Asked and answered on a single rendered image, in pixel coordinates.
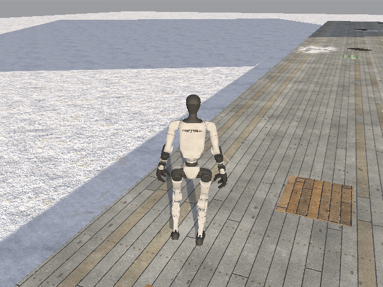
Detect robot left upper arm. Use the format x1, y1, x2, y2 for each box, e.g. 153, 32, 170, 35
164, 120, 180, 153

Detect robot right forearm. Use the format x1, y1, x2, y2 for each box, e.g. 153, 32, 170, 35
214, 146, 226, 174

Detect humanoid robot torso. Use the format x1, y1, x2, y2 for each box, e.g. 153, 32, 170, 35
178, 118, 206, 179

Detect left robot foot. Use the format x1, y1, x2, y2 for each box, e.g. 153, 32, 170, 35
171, 230, 180, 240

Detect right robot hand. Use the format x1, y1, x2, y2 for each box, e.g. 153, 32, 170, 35
214, 173, 227, 188

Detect left robot hand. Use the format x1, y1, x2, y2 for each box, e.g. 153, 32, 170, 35
156, 168, 170, 182

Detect robot left forearm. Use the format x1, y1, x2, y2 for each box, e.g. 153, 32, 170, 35
157, 144, 170, 170

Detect robot right upper arm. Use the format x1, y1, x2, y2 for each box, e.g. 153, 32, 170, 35
205, 121, 220, 155

